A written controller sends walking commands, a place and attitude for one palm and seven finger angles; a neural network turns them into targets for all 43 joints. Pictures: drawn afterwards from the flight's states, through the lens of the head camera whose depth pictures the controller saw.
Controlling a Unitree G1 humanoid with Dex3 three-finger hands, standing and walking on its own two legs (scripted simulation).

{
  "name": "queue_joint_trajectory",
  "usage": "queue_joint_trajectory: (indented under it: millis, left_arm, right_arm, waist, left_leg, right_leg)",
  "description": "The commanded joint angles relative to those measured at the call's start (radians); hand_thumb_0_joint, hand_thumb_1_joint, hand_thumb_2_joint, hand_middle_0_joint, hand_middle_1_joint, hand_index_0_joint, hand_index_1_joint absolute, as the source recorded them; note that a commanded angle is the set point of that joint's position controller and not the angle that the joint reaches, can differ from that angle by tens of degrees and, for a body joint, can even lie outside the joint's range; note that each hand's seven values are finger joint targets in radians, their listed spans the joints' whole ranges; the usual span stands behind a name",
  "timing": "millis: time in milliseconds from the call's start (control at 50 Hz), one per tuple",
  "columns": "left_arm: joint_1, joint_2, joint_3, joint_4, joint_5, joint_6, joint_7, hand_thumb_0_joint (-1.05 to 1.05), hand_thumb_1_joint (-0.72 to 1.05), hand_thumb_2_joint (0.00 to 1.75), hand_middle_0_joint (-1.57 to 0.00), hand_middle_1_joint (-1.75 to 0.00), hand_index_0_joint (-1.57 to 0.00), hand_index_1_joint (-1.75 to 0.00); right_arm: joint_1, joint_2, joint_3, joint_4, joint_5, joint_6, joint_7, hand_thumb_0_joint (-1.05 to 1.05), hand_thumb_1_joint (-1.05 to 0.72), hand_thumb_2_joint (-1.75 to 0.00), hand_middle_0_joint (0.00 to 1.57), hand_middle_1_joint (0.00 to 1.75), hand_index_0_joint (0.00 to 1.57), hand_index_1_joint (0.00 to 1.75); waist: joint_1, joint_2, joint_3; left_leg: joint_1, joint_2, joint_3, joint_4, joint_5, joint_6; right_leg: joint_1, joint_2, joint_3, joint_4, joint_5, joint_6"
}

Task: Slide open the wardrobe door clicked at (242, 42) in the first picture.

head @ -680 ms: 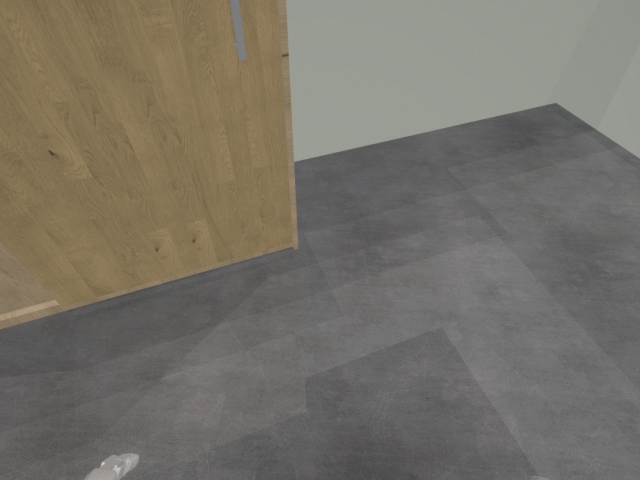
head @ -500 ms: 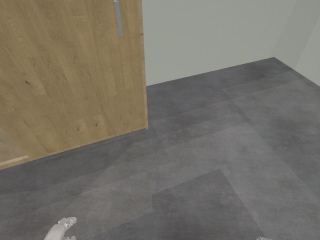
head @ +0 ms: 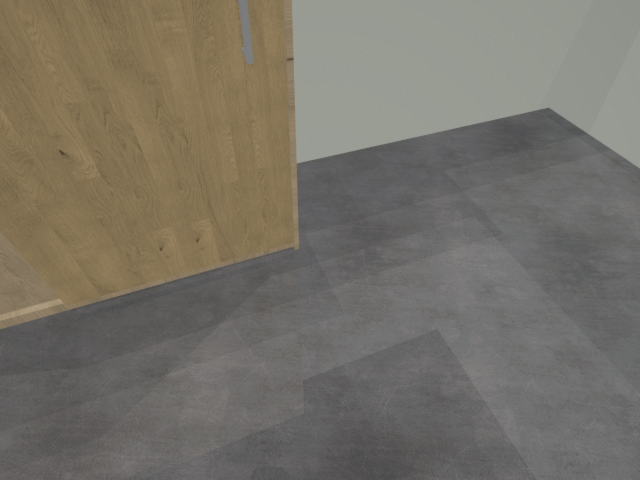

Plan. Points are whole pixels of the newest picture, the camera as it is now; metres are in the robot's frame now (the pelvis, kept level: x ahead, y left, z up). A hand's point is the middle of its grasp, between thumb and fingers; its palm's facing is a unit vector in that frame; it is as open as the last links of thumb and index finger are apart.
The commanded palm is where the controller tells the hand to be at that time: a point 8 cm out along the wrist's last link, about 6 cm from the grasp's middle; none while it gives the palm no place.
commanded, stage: stand and wait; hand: right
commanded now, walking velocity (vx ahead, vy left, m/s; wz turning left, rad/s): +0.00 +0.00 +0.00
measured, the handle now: (243, 26) +1.02 +0.25 +0.13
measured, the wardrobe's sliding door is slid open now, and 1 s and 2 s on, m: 0.00 0.00 0.00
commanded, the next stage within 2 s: look at it before walking up in 0.18 s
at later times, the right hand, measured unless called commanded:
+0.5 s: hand out of the picture +0.08 -0.24 -0.15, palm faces -0.05 +0.94 -0.33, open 7.4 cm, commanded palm none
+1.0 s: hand out of the picture +0.07 -0.23 -0.16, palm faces -0.04 +0.95 -0.30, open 7.4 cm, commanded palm none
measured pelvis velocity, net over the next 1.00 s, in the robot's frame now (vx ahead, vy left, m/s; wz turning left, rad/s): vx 0.01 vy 0.01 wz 0.02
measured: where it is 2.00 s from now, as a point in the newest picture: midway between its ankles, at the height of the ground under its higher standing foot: (310, 465)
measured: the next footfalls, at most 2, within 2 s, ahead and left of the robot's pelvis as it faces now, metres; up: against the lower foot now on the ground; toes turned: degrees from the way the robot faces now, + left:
left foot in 1.50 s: +0.31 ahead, +0.15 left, +0.00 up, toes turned +17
right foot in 1.92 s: +0.38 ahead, -0.06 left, +0.00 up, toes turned +11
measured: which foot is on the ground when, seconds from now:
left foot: down 0.00-1.00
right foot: down 0.00-1.00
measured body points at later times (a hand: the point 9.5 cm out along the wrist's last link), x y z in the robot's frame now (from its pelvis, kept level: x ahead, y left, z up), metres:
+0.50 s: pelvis -0.01 +0.01 +0.00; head +0.00 +0.01 +0.45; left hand +0.07 +0.30 -0.13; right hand +0.08 -0.28 -0.13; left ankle +0.00 +0.13 -0.74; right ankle +0.00 -0.11 -0.74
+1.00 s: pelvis +0.01 +0.01 +0.00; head +0.01 +0.01 +0.45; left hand +0.07 +0.29 -0.14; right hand +0.07 -0.28 -0.14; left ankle +0.00 +0.13 -0.74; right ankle -0.01 -0.11 -0.74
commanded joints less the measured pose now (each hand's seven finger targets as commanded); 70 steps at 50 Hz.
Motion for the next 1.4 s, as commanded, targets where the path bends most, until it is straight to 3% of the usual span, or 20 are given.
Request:
queue_joint_trajectory:
  millis: [0, 780, 840, 860, 880, 920, 960, 1000, 1060, 1080, 1120, 1140, 1160, 1180, 1200, 1220, 1240, 1280, 1340, 1380]
  left_arm:
    - [-0.063, 0.2, 0.041, -0.067, -0.003, -0.024, 0.012, 0.0, 0.9, 0.9, -0.2, -0.3, -0.2, -0.3]
    - [-0.062, 0.201, 0.038, -0.042, -0.005, -0.028, 0.014, 0.0, 0.9, 0.9, -0.2, -0.3, -0.2, -0.3]
    - [-0.062, 0.2, 0.038, -0.041, -0.005, -0.027, 0.014, 0.0, 0.9, 0.9, -0.2, -0.3, -0.2, -0.3]
    - [-0.033, 0.126, 0.02, -0.023, 0.0, -0.019, 0.011, 0.0, 0.9, 0.9, -0.2, -0.3, -0.2, -0.3]
    - [0.005, 0.069, 0.007, -0.01, 0.004, -0.009, 0.007, 0.0, 0.9, 0.9, -0.2, -0.3, -0.2, -0.3]
    - [0.03, 0.067, 0.013, -0.011, 0.011, 0.001, 0.002, 0.0, 0.9, 0.9, -0.2, -0.3, -0.2, -0.3]
    - [0.047, 0.07, 0.018, -0.022, 0.015, 0.002, 0.0, 0.0, 0.9, 0.9, -0.2, -0.3, -0.2, -0.3]
    - [0.064, 0.06, 0.022, -0.03, 0.014, -0.003, 0.0, 0.0, 0.9, 0.9, -0.2, -0.3, -0.2, -0.3]
    - [0.108, 0.027, 0.023, -0.038, 0.009, -0.026, 0.005, 0.0, 0.9, 0.9, -0.2, -0.3, -0.2, -0.3]
    - [0.131, 0.022, 0.026, -0.036, 0.007, -0.033, 0.006, 0.0, 0.9, 0.9, -0.2, -0.3, -0.2, -0.3]
    - [0.197, 0.027, 0.035, -0.022, 0.007, -0.041, 0.009, 0.0, 0.9, 0.9, -0.2, -0.3, -0.2, -0.3]
    - [0.27, 0.053, 0.045, 0.0, 0.01, -0.047, 0.013, 0.0, 0.9, 0.9, -0.2, -0.3, -0.2, -0.3]
    - [0.376, 0.094, 0.062, 0.029, 0.015, -0.055, 0.021, 0.0, 0.9, 0.9, -0.2, -0.3, -0.2, -0.3]
    - [0.458, 0.068, 0.059, 0.053, 0.016, -0.061, 0.031, 0.0, 0.9, 0.9, -0.2, -0.3, -0.2, -0.3]
    - [0.485, 0.033, 0.047, 0.062, 0.012, -0.069, 0.037, 0.0, 0.9, 0.9, -0.2, -0.3, -0.2, -0.3]
    - [0.47, 0.004, 0.042, 0.058, 0.012, -0.073, 0.042, 0.0, 0.9, 0.9, -0.2, -0.3, -0.2, -0.3]
    - [0.447, -0.008, 0.041, 0.048, 0.016, -0.077, 0.044, 0.0, 0.9, 0.9, -0.2, -0.3, -0.2, -0.3]
    - [0.413, -0.016, 0.044, 0.042, 0.016, -0.081, 0.047, 0.0, 0.9, 0.9, -0.2, -0.3, -0.2, -0.3]
    - [0.385, -0.045, 0.042, 0.044, 0.015, -0.085, 0.047, 0.0, 0.9, 0.9, -0.2, -0.3, -0.2, -0.3]
    - [0.377, -0.032, 0.043, 0.055, 0.006, -0.082, 0.048, 0.0, 0.9, 0.9, -0.2, -0.3, -0.2, -0.3]
  right_arm:
    - [-0.061, -0.208, -0.042, -0.071, 0.003, -0.034, -0.016, 0.0, -0.9, -0.9, 0.2, 0.3, 0.2, 0.3]
    - [-0.062, -0.205, -0.041, -0.052, 0.003, -0.039, -0.017, 0.0, -0.9, -0.9, 0.2, 0.3, 0.2, 0.3]
    - [-0.06, -0.205, -0.041, -0.051, 0.002, -0.039, -0.017, 0.0, -0.9, -0.9, 0.2, 0.3, 0.2, 0.3]
    - [-0.023, -0.13, -0.026, -0.032, 0.004, -0.03, -0.019, 0.0, -0.9, -0.9, 0.2, 0.3, 0.2, 0.3]
    - [0.019, -0.078, -0.014, -0.018, 0.002, -0.017, -0.02, 0.0, -0.9, -0.9, 0.2, 0.3, 0.2, 0.3]
    - [0.057, -0.09, -0.022, -0.013, -0.005, -0.006, -0.011, 0.0, -0.9, -0.9, 0.2, 0.3, 0.2, 0.3]
    - [0.081, -0.102, -0.035, -0.026, -0.009, -0.002, -0.002, 0.0, -0.9, -0.9, 0.2, 0.3, 0.2, 0.3]
    - [0.111, -0.103, -0.044, -0.033, -0.009, -0.005, 0.002, 0.0, -0.9, -0.9, 0.2, 0.3, 0.2, 0.3]
    - [0.166, -0.084, -0.057, -0.031, -0.001, -0.02, 0.0, 0.0, -0.9, -0.9, 0.2, 0.3, 0.2, 0.3]
    - [0.171, -0.077, -0.058, -0.034, 0.001, -0.024, 0.0, 0.0, -0.9, -0.9, 0.2, 0.3, 0.2, 0.3]
    - [0.139, -0.043, -0.062, -0.049, -0.003, -0.029, 0.001, 0.0, -0.9, -0.9, 0.2, 0.3, 0.2, 0.3]
    - [0.107, -0.005, -0.058, -0.066, -0.005, -0.03, 0.004, 0.0, -0.9, -0.9, 0.2, 0.3, 0.2, 0.3]
    - [0.048, 0.043, -0.05, -0.098, -0.005, -0.038, 0.006, 0.0, -0.9, -0.9, 0.2, 0.3, 0.2, 0.3]
    - [-0.026, 0.034, -0.05, -0.132, -0.01, -0.049, 0.0, 0.0, -0.9, -0.9, 0.2, 0.3, 0.2, 0.3]
    - [-0.032, 0.022, -0.056, -0.131, -0.009, -0.056, -0.001, 0.0, -0.9, -0.9, 0.2, 0.3, 0.2, 0.3]
    - [-0.028, 0.042, -0.06, -0.12, -0.008, -0.058, 0.002, 0.0, -0.9, -0.9, 0.2, 0.3, 0.2, 0.3]
    - [-0.025, 0.062, -0.061, -0.116, -0.007, -0.056, 0.008, 0.0, -0.9, -0.9, 0.2, 0.3, 0.2, 0.3]
    - [-0.021, 0.101, -0.058, -0.117, -0.006, -0.042, 0.02, 0.0, -0.9, -0.9, 0.2, 0.3, 0.2, 0.3]
    - [-0.05, 0.145, -0.051, -0.135, -0.004, -0.033, 0.033, 0.0, -0.9, -0.9, 0.2, 0.3, 0.2, 0.3]
    - [0.003, 0.145, -0.053, -0.121, -0.003, -0.033, 0.031, 0.0, -0.9, -0.9, 0.2, 0.3, 0.2, 0.3]
  waist:
    - [-0.001, 0.015, -0.067]
    - [0.0, 0.009, -0.073]
    - [0.0, 0.011, -0.072]
    - [-0.001, 0.014, -0.091]
    - [-0.003, 0.018, -0.087]
    - [-0.01, 0.042, -0.026]
    - [-0.011, 0.063, 0.032]
    - [-0.018, 0.085, 0.074]
    - [-0.008, 0.103, 0.049]
    - [0.002, 0.074, 0.03]
    - [0.032, 0.019, 0.06]
    - [0.064, -0.113, 0.067]
    - [0.104, -0.286, 0.096]
    - [0.129, -0.232, 0.129]
    - [0.12, -0.174, 0.123]
    - [0.106, -0.112, 0.131]
    - [0.088, -0.091, 0.122]
    - [0.056, -0.097, 0.13]
    - [0.026, -0.131, 0.15]
    - [-0.007, -0.153, 0.106]
  left_leg:
    - [-0.005, 0.1, -0.097, -0.085, 0.052, 0.049]
    - [0.002, 0.099, -0.1, -0.097, 0.149, 0.048]
    - [0.0, 0.099, -0.101, -0.103, 0.129, 0.047]
    - [0.004, 0.098, -0.095, -0.107, 0.069, 0.036]
    - [-0.008, 0.089, -0.103, -0.101, -0.054, 0.031]
    - [-0.05, 0.086, -0.14, -0.127, -0.283, 0.046]
    - [-0.094, 0.086, -0.184, -0.138, -0.403, 0.068]
    - [-0.097, 0.097, -0.222, -0.142, -0.43, 0.094]
    - [-0.06, 0.128, -0.263, -0.109, -0.296, 0.137]
    - [-0.077, 0.125, -0.249, -0.075, -0.258, 0.14]
    - [-0.185, 0.065, -0.181, 0.041, -0.213, 0.121]
    - [-0.313, -0.01, -0.08, 0.21, -0.191, 0.091]
    - [-0.496, -0.069, 0.06, 0.447, -0.219, 0.055]
    - [-0.628, -0.022, 0.02, 0.587, -0.297, 0.05]
    - [-0.672, 0.014, -0.01, 0.659, -0.285, 0.05]
    - [-0.668, 0.046, -0.011, 0.688, -0.274, 0.05]
    - [-0.648, 0.064, 0.003, 0.679, -0.263, 0.05]
    - [-0.606, 0.072, 0.044, 0.619, -0.204, 0.045]
    - [-0.451, 0.044, 0.139, 0.394, -0.076, 0.054]
    - [-0.27, -0.018, 0.195, 0.301, -0.018, 0.077]
  right_leg:
    - [-0.015, -0.121, 0.108, -0.081, 0.079, -0.023]
    - [0.023, -0.134, 0.098, -0.094, 0.147, -0.014]
    - [0.024, -0.134, 0.098, -0.098, 0.133, -0.015]
    - [0.03, -0.133, 0.082, -0.09, 0.087, -0.004]
    - [0.023, -0.122, 0.068, -0.078, -0.011, 0.005]
    - [-0.05, -0.103, 0.057, -0.06, -0.24, 0.001]
    - [-0.117, -0.087, 0.046, -0.031, -0.335, -0.001]
    - [-0.17, -0.077, 0.029, 0.033, -0.334, -0.005]
    - [-0.156, -0.066, -0.017, 0.118, -0.199, -0.006]
    - [-0.117, -0.074, -0.012, 0.106, -0.195, -0.011]
    - [-0.042, -0.122, 0.048, 0.043, -0.226, -0.035]
    - [0.068, -0.212, 0.17, -0.06, -0.23, -0.078]
    - [0.202, -0.355, 0.355, -0.179, -0.132, -0.149]
    - [0.286, -0.417, 0.404, -0.183, 0.132, -0.191]
    - [0.328, -0.432, 0.379, -0.142, 0.352, -0.216]
    - [0.313, -0.426, 0.305, -0.118, 0.467, -0.216]
    - [0.304, -0.401, 0.234, -0.11, 0.505, -0.199]
    - [0.26, -0.357, 0.12, -0.144, 0.444, -0.165]
    - [0.149, -0.274, -0.041, -0.175, 0.464, -0.113]
    - [0.111, -0.26, -0.103, -0.112, 0.678, -0.103]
